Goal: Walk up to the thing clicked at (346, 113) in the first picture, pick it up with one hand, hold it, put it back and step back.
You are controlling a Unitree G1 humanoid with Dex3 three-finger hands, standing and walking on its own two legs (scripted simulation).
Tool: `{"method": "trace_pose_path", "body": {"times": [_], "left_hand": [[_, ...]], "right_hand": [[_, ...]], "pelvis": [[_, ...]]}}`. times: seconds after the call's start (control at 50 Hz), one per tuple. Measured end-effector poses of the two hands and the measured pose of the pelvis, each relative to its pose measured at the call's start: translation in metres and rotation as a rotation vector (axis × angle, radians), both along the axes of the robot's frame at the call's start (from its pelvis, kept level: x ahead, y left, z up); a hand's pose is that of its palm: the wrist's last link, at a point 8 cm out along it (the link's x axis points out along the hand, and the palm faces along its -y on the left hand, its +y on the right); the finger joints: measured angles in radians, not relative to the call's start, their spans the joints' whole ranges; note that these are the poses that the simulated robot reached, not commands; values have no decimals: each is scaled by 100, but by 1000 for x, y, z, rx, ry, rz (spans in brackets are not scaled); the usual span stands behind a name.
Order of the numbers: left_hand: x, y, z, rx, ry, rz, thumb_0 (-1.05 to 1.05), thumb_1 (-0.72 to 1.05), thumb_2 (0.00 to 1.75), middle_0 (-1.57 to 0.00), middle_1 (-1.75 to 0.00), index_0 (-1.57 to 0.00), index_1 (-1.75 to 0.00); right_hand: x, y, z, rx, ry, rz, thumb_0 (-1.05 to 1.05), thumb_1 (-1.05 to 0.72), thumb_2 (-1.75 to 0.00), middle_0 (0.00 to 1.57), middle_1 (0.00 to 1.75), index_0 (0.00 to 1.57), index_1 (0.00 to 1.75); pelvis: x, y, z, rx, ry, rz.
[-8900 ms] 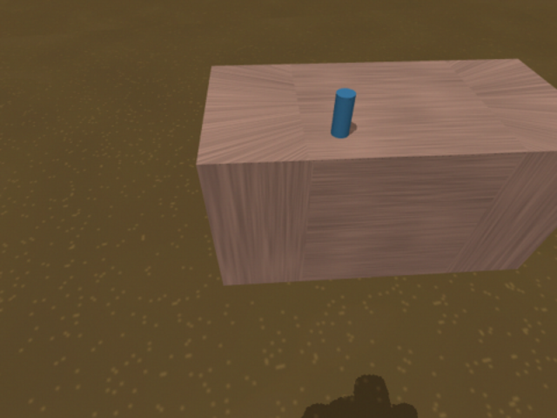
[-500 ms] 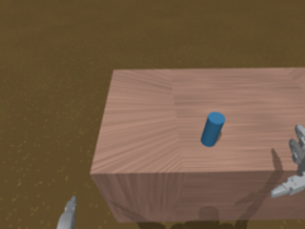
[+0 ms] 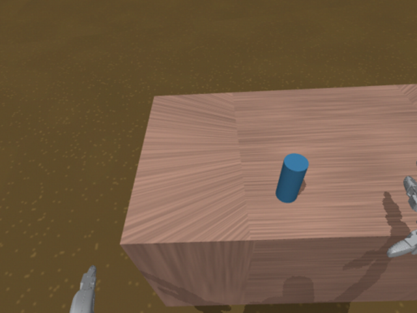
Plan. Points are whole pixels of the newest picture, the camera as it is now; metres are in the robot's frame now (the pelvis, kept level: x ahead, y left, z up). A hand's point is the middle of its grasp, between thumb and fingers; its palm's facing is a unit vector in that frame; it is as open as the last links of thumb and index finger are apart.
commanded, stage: go down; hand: right
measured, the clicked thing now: (290, 179) +0.46 -0.18 -0.05
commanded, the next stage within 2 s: none
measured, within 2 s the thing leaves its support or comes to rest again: neither
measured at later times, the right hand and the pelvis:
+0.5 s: hand (409, 187) +0.35 -0.35 +0.08, palm faces +0.11 +0.99 +0.01, open 17.6 cm; pelvis -0.02 +0.00 -0.02, yaw +1 degrees
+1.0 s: hand (409, 174) +0.38 -0.36 +0.08, palm faces +0.10 +0.99 +0.02, open 17.6 cm; pelvis -0.02 -0.01 -0.03, yaw +1 degrees
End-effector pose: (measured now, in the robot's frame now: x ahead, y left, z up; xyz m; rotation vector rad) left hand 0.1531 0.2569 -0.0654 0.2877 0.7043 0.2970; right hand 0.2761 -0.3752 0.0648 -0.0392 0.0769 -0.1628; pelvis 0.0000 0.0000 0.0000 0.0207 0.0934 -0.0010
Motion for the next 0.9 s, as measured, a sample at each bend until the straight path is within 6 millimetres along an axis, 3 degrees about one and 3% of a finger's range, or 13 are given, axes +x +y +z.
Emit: {"method": "trace_pose_path", "body": {"times": [0.24,0.42,0.9], "left_hand": [[-18,-1,-10,1,13,8,-1,-54,5,-7,-5,-6,-6],[-36,5,-10,33,22,-6,-1,-53,5,-6,-5,-6,-6],[-38,-4,-10,55,-21,-39,-1,-54,6,-6,-5,-5,-6]], "right_hand": [[32,-6,9,53,-51,75,-1,51,-3,6,4,5,5],[41,-19,9,49,-44,51,-1,55,-3,5,4,5,5],[71,-36,11,43,-32,63,-1,57,-3,5,5,5,5]], "pelvis": [[-10,0,-9,0,51,5],[-17,0,-16,4,85,12],[-21,-7,-30,18,149,18]]}}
